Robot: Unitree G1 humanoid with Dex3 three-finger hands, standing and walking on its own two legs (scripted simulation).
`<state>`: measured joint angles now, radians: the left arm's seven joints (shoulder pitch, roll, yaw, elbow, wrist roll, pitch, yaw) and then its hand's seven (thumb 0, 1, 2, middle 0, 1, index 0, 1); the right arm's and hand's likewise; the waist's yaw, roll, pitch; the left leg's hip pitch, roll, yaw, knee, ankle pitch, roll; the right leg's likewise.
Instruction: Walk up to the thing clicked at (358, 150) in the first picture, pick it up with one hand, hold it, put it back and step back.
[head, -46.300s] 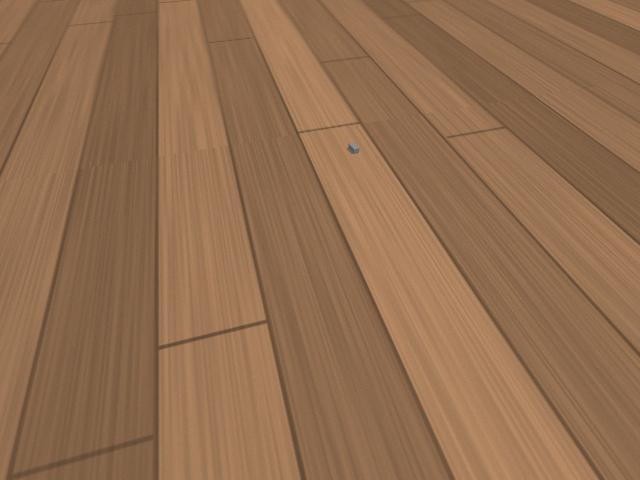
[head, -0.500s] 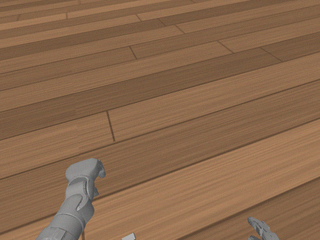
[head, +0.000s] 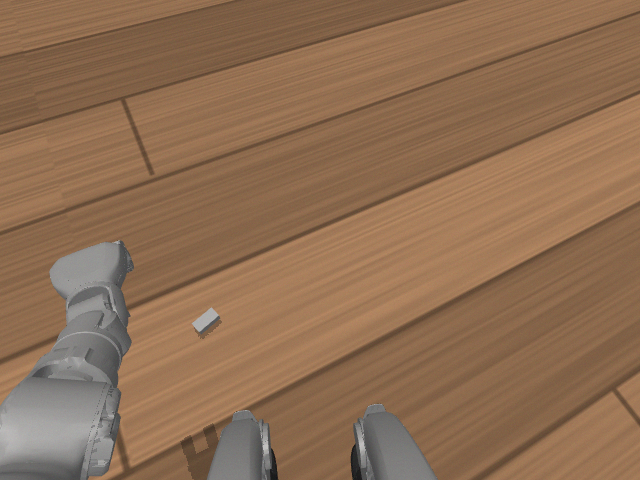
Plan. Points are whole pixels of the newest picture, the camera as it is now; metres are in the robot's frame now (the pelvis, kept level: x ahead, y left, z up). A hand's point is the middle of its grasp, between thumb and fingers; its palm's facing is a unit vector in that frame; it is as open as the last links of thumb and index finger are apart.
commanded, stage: crouch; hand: left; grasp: from above
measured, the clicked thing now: (206, 320) +0.52 +0.26 -0.64
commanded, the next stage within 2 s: lower in 1.42 s
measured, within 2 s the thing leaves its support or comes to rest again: neither
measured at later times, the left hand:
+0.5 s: hand (164, 321) +0.43 +0.28 -0.34, palm faces -0.39 -0.15 -0.91, open 6.7 cm
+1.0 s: hand (177, 322) +0.46 +0.28 -0.44, palm faces -0.39 -0.16 -0.91, open 5.3 cm
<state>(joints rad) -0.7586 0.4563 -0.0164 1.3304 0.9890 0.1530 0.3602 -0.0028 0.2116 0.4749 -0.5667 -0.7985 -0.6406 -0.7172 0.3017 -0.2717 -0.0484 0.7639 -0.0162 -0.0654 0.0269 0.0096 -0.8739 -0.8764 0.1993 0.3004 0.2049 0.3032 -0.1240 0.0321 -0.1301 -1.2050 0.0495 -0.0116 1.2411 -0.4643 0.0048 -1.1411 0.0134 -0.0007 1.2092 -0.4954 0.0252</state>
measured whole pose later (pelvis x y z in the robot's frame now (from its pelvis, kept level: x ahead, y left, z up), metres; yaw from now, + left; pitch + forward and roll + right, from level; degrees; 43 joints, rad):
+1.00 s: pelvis -0.04 -0.01 -0.28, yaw -6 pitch +36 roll -8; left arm -1.04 0.78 0.19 1.48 1.11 -0.01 0.37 0.00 0.67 0.03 -1.00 -0.30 -1.08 -0.22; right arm 0.16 -0.27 0.06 0.75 -0.13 -0.09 0.15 0.00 -0.90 -0.89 0.20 0.30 0.21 0.30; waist -0.23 0.00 -0.04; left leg -2.24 0.05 -0.14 2.26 -0.67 -0.01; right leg -2.13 0.05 -0.08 2.21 -0.72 0.03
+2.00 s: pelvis -0.04 +0.00 -0.35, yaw -11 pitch +31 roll -11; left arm -1.07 0.96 0.23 1.57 1.16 -0.07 0.45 0.00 0.81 0.02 -1.17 -0.22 -1.22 -0.16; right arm 0.12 -0.30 0.20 0.70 -0.18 -0.10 0.18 0.00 -0.91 -0.89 0.20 0.30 0.20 0.30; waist -0.30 -0.08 0.09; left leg -2.37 0.05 -0.23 2.49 -0.68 -0.02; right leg -2.24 0.08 -0.14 2.38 -0.71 0.04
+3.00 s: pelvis -0.04 +0.00 -0.35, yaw -14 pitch +27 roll -15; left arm -1.12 1.10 0.18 1.72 1.12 -0.08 0.56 0.00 0.81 0.04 -1.20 -0.11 -1.24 -0.08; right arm 0.10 -0.34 0.33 0.67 -0.23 -0.25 0.22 0.00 -0.90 -0.89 0.20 0.30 0.21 0.30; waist -0.36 -0.15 0.19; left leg -2.35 0.06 -0.29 2.53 -0.69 -0.01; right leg -2.20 0.11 -0.18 2.37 -0.69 0.06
